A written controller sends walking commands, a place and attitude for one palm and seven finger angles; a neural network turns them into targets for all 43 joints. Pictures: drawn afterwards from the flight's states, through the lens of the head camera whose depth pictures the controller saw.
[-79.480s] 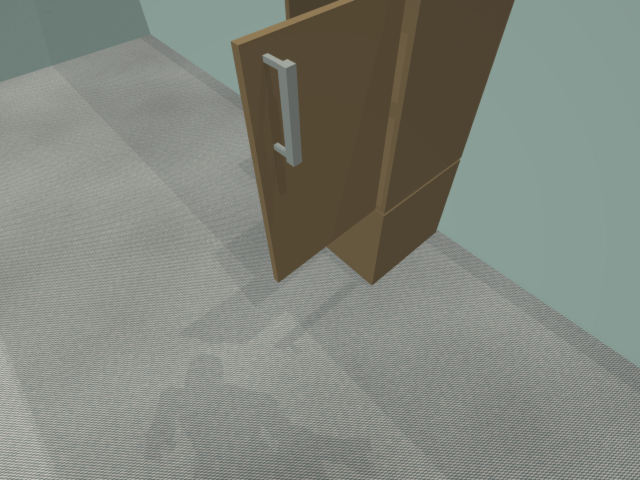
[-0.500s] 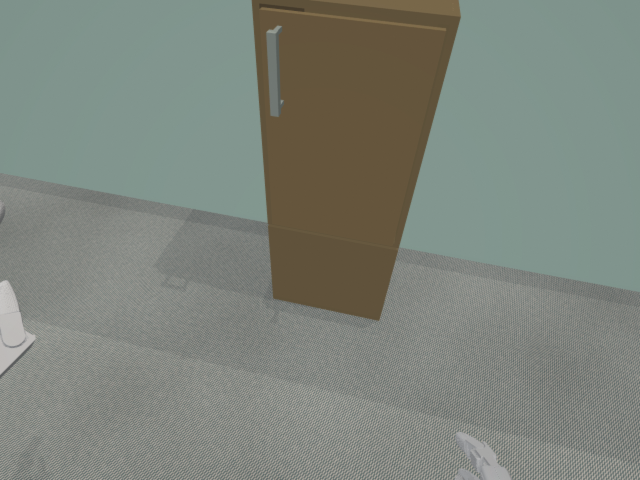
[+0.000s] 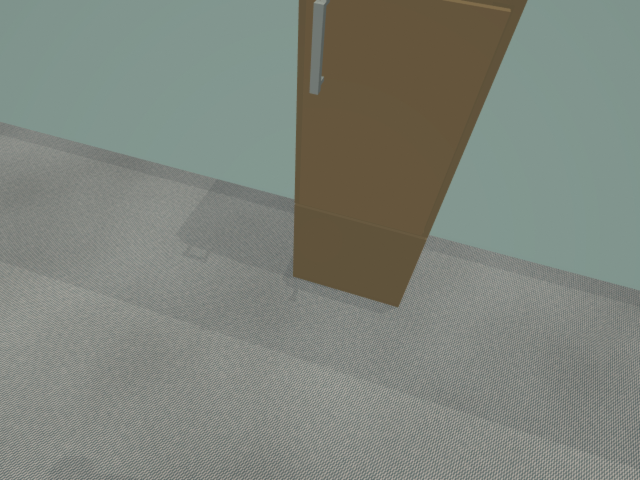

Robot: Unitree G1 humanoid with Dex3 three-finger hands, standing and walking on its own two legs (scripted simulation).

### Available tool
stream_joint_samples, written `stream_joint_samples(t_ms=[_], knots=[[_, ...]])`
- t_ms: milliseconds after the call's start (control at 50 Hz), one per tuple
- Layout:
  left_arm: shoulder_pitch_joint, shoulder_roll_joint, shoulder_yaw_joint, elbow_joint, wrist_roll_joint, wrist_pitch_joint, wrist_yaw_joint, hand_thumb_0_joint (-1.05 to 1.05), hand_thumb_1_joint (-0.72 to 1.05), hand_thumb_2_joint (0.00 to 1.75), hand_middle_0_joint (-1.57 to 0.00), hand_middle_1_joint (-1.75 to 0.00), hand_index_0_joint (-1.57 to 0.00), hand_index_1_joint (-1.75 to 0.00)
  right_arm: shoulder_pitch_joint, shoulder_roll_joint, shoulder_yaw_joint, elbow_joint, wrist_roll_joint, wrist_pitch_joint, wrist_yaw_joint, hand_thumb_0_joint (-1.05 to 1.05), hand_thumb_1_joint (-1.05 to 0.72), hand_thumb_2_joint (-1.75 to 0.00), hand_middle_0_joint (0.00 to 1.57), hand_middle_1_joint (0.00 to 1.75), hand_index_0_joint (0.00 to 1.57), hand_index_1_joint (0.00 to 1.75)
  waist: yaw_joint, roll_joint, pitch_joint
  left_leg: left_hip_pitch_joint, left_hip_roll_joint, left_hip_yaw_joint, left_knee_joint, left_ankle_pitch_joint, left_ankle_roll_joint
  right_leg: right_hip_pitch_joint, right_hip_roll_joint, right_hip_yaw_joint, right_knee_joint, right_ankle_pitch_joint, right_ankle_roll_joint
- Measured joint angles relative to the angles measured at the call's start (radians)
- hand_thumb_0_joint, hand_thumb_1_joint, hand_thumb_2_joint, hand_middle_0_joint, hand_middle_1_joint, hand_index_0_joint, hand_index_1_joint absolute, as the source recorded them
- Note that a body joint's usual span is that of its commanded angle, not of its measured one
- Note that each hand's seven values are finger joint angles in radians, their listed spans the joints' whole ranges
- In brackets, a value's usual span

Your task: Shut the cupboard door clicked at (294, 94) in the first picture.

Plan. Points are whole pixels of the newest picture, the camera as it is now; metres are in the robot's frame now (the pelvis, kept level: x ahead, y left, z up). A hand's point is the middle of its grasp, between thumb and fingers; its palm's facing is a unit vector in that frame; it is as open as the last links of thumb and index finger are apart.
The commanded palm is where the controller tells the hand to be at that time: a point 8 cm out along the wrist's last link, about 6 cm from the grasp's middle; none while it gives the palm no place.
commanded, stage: let the arm hang, fingers relaxed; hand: left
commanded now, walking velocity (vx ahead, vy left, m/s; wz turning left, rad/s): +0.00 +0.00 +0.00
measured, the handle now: (320, 47) +0.87 +0.05 +0.14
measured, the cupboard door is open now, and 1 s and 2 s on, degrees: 0 0 0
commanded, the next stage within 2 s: look to check the result in 0.74 s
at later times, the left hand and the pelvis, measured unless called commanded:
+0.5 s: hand out of the picture -0.04 +0.18 -0.17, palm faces +0.00 -0.99 -0.17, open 7.4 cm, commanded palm none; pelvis +0.00 +0.02 +0.01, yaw -2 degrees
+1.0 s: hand out of the picture -0.04 +0.19 -0.17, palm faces -0.01 -0.98 -0.19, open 7.4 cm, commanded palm none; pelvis -0.01 +0.02 +0.01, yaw -3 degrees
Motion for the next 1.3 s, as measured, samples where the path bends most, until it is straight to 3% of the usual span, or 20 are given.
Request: stream_joint_samples(t_ms=[260,640,1300], knots=[[0.094,-0.004,-0.02,0.227,0.003,-0.011,0.004,0.0,0.93,0.9,-0.2,-0.3,-0.2,-0.3,0.07,0.023,-0.015,0.153,0.015,-0.002,-0.014,0.01,-0.91,-0.9,0.2,0.3,0.2,0.3,0.002,0.054,0.008,0.078,-0.02,0.04,-0.102,0.041,0.026,0.059,-0.02,0.037,-0.088,0.049,0.026],[0.079,-0.084,-0.027,0.222,0.008,-0.028,0.011,0.0,0.91,0.9,-0.2,-0.3,-0.2,-0.3,0.094,0.065,-0.023,0.171,0.014,-0.011,-0.016,0.01,-0.91,-0.9,0.2,0.3,0.2,0.3,-0.006,0.038,-0.028,0.081,-0.034,0.059,-0.111,0.05,0.039,0.04,-0.035,0.055,-0.059,0.044,0.037],[0.061,-0.048,-0.023,0.223,0.007,-0.031,0.011,0.0,0.91,0.9,-0.2,-0.3,-0.2,-0.3,0.068,0.032,-0.027,0.168,0.015,-0.012,-0.015,0.01,-0.91,-0.9,0.19,0.3,0.2,0.3,-0.007,0.045,-0.002,0.086,-0.019,0.063,-0.119,0.053,0.027,0.044,-0.02,0.061,-0.074,0.053,0.026]])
